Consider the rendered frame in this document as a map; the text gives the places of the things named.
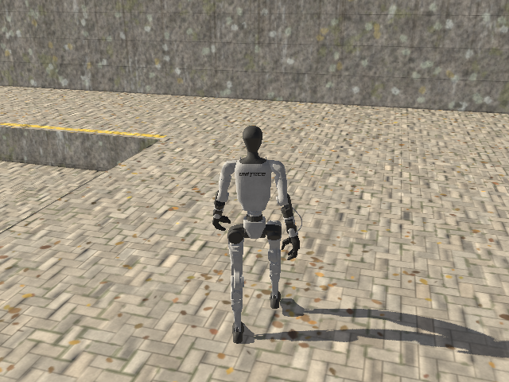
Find robot left upper arm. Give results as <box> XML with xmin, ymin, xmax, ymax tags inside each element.
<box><xmin>216</xmin><ymin>160</ymin><xmax>237</xmax><ymax>202</ymax></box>

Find left robot hand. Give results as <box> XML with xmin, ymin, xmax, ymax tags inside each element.
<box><xmin>212</xmin><ymin>216</ymin><xmax>231</xmax><ymax>231</ymax></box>

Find robot right upper arm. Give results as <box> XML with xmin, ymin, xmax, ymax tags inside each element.
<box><xmin>270</xmin><ymin>160</ymin><xmax>289</xmax><ymax>206</ymax></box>

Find robot right forearm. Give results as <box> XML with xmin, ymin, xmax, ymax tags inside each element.
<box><xmin>281</xmin><ymin>194</ymin><xmax>298</xmax><ymax>237</ymax></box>

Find robot left shin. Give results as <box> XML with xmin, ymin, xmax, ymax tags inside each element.
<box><xmin>231</xmin><ymin>275</ymin><xmax>243</xmax><ymax>332</ymax></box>

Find robot shin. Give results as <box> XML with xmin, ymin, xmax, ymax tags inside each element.
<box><xmin>270</xmin><ymin>248</ymin><xmax>281</xmax><ymax>298</ymax></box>
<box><xmin>231</xmin><ymin>275</ymin><xmax>243</xmax><ymax>332</ymax></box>

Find right robot hand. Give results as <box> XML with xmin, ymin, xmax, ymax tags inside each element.
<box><xmin>281</xmin><ymin>236</ymin><xmax>300</xmax><ymax>260</ymax></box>

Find robot left forearm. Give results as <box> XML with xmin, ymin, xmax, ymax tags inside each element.
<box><xmin>213</xmin><ymin>190</ymin><xmax>225</xmax><ymax>219</ymax></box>

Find robot right shin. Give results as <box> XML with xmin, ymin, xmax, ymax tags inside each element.
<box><xmin>270</xmin><ymin>248</ymin><xmax>281</xmax><ymax>298</ymax></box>

